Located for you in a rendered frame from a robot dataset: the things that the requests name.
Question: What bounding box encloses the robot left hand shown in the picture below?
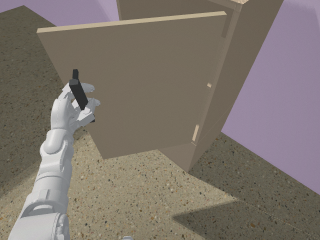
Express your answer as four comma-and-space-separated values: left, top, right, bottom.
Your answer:
50, 82, 101, 136

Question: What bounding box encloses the handle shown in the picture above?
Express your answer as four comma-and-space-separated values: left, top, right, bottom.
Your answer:
69, 69, 95, 123

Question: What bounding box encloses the cupboard door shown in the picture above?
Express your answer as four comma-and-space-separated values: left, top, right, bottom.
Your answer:
36, 11, 227, 160

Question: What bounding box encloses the robot left upper arm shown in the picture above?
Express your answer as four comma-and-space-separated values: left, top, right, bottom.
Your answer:
10, 212, 70, 240

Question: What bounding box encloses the robot left forearm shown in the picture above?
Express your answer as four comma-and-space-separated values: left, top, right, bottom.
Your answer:
8, 129, 74, 240

